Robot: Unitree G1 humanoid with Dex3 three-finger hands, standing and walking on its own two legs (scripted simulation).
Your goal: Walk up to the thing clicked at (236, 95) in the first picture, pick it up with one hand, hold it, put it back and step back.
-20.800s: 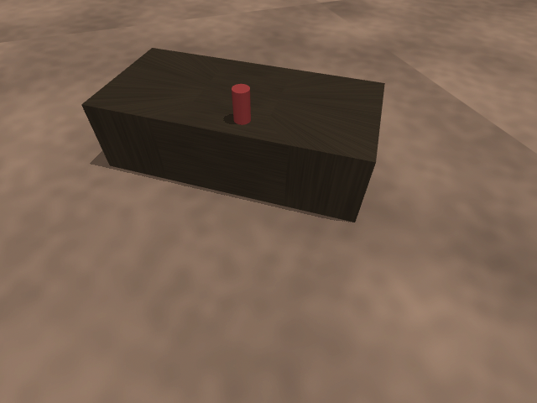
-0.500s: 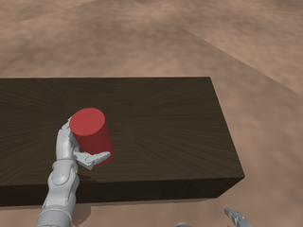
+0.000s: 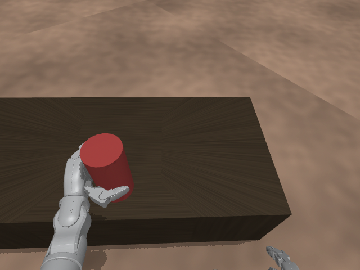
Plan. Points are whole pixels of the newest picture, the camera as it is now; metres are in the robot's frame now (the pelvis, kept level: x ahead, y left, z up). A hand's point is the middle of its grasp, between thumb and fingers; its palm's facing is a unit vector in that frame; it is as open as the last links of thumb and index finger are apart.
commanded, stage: hold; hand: left
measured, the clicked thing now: (110, 170) +0.32 +0.16 +0.05
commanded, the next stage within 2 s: crouch in 1.84 s
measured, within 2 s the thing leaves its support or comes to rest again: neither
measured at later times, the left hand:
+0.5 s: hand (105, 173) +0.32 +0.17 +0.04, palm faces +0.11 -0.99 -0.03, open 11.2 cm
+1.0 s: hand (106, 174) +0.32 +0.17 +0.04, palm faces +0.11 -0.99 -0.02, open 11.2 cm
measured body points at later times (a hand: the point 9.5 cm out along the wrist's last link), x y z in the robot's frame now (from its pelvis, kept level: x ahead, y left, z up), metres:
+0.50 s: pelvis +0.00 +0.00 +0.00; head +0.04 +0.01 +0.45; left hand +0.31 +0.22 +0.04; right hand +0.13 -0.24 -0.11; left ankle -0.02 +0.12 -0.71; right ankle +0.03 -0.13 -0.71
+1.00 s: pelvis +0.00 +0.00 +0.00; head +0.04 +0.00 +0.45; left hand +0.31 +0.22 +0.04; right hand +0.13 -0.25 -0.11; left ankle -0.02 +0.12 -0.71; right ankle +0.03 -0.13 -0.71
